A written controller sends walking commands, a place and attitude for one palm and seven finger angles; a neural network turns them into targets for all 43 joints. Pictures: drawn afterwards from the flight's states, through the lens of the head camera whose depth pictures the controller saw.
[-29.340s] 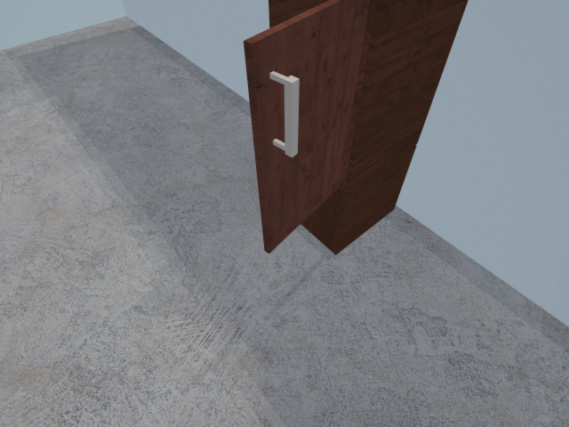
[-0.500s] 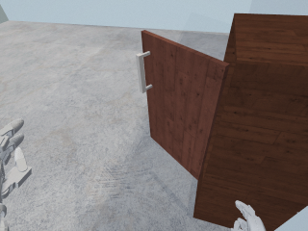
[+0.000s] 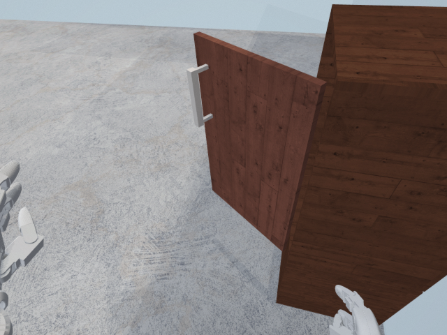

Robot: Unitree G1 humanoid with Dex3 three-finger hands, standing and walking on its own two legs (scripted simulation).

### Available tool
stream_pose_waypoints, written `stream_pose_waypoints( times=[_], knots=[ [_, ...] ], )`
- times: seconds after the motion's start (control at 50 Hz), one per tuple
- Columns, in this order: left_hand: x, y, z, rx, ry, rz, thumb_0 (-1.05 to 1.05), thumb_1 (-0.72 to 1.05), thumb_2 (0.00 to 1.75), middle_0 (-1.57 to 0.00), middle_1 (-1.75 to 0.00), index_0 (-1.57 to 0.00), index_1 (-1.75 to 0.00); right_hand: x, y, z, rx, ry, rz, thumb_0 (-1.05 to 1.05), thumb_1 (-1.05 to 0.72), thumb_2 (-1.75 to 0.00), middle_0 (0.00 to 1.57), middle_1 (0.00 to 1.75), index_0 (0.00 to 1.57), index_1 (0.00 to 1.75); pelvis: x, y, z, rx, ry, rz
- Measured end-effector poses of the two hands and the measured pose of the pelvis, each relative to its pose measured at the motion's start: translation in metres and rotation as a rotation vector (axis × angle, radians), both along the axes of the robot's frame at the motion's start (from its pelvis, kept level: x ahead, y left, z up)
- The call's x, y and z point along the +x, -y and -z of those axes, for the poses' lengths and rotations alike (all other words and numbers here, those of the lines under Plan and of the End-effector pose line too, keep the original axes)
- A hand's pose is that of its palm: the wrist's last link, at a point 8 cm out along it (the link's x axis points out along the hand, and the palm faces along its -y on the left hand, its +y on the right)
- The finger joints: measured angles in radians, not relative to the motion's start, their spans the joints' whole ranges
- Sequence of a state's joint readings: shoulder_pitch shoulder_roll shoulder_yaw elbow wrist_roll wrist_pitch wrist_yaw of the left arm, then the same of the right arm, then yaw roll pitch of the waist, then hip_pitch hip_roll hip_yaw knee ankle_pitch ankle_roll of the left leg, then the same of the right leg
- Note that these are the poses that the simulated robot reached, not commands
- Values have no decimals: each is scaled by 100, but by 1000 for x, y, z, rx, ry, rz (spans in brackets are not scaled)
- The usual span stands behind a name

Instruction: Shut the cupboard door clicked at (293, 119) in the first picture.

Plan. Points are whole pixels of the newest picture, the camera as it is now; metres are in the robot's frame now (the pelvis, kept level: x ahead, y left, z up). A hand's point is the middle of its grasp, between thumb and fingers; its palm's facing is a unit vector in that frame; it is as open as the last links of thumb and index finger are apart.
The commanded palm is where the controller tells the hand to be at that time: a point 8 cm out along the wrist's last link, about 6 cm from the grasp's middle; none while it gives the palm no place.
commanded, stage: step back with the hand held close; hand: left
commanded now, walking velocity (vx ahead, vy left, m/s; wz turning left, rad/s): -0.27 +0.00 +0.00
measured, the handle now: (201, 96) +0.66 +0.13 +0.10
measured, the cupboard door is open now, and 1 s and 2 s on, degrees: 56 56 56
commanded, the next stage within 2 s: stop stepping back and stand still in 1.34 s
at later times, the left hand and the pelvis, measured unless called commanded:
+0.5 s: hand (6, 281) +0.14 +0.29 +0.15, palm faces +0.45 -0.76 -0.47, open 7.4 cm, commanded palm +0.08 +0.31 +0.17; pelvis -0.06 +0.02 -0.02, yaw -1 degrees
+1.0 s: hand out of the picture +0.04 +0.29 +0.15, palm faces +0.55 -0.71 -0.44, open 7.4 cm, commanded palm -0.02 +0.31 +0.17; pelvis -0.14 +0.01 -0.04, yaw +3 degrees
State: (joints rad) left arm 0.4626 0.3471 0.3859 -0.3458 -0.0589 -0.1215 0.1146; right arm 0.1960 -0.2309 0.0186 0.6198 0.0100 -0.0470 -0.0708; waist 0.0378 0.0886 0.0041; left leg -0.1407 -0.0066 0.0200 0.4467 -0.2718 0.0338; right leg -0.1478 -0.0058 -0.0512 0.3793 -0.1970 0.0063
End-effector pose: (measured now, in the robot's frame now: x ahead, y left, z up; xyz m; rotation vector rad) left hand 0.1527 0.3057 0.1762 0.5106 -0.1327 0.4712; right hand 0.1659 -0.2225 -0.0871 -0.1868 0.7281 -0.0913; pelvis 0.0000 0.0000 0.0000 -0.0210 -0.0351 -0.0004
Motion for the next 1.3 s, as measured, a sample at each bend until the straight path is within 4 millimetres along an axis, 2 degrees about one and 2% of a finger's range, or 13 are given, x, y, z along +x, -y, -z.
stream_pose_waypoints(
  times=[0.14, 0.3, 0.4, 0.58, 0.74, 0.82, 0.88, 1.0, 1.08, 1.2, 1.26, 1.3],
  knots=[
    [7, 1, 12, 20, -62, 69, 2, 89, 90, -21, -30, -21, -30, -13, 16, 3, -57, -61, 73, 2, -90, -90, 20, 30, 21, 30, -6, -10, 4, 1, -55, 6],
    [-6, -10, -4, 113, -3, 129, 2, 89, 90, -21, -30, -21, -30, -31, 13, -7, -86, -34, 127, 2, -90, -90, 20, 30, 21, 30, -24, -19, 10, 12, -55, 20],
    [-29, -16, -6, 124, 49, 107, 2, 89, 90, -21, -30, -21, -30, -45, 5, -10, -79, 11, 110, 1, -90, -90, 20, 30, 21, 30, -41, -19, 15, 14, -43, 25],
    [-71, -11, 16, 60, 95, 52, 2, 89, 90, -21, -30, -21, -30, -87, 4, 3, -87, -5, 65, 1, -90, -90, 20, 30, 21, 30, -76, -14, 24, -1, -26, 1],
    [-96, -9, 1, 119, 192, 89, 2, 89, 90, -21, -30, -21, -30, -126, 9, 4, -130, -42, 55, 2, -90, -90, 20, 30, 21, 30, -102, -13, 26, -14, -27, -33],
    [-115, -14, -7, 201, 217, 79, 2, 89, 90, -21, -30, -21, -30, -135, 11, 10, -121, -26, 53, 2, -90, -90, 20, 30, 21, 30, -111, -10, 32, -19, -19, -62],
    [-132, -18, -5, 227, 195, 47, 1, 89, 90, -21, -30, -21, -30, -137, 11, 14, -103, -2, 51, 2, -90, -90, 20, 30, 21, 30, -120, -8, 36, -18, -5, -54],
    [-159, -13, 9, 138, 192, 1, 2, 89, 90, -21, -30, -21, -30, -144, 9, 16, -97, 15, 2, 2, -90, -90, 20, 30, 21, 30, -142, -5, 37, 2, -1, -61],
    [-171, -5, 12, 82, 219, 34, 2, 89, 90, -21, -30, -21, -30, -155, 4, 11, -108, 0, -23, 2, -90, -90, 20, 30, 21, 30, -163, -7, 34, 9, -14, -77],
    [-199, -10, -3, 158, 228, 111, 2, 89, 90, -21, -30, -21, -30, -186, -4, 3, -123, 25, 7, 1, -90, -90, 20, 30, 21, 30, -195, -11, 34, -56, -13, -103],
    [-229, -15, -21, 228, 288, 108, 2, 89, 90, -22, -30, -21, -30, -203, -9, 6, -110, 30, 6, 1, -90, -90, 20, 30, 21, 30, -209, -9, 35, -96, -8, -139],
    [-252, -21, -25, 243, 312, 70, 2, 89, 90, -22, -30, -21, -30, -213, -13, 7, -84, 32, 2, 1, -90, -90, 20, 30, 21, 30, -218, -7, 36, -93, -17, -137]
  ],
)
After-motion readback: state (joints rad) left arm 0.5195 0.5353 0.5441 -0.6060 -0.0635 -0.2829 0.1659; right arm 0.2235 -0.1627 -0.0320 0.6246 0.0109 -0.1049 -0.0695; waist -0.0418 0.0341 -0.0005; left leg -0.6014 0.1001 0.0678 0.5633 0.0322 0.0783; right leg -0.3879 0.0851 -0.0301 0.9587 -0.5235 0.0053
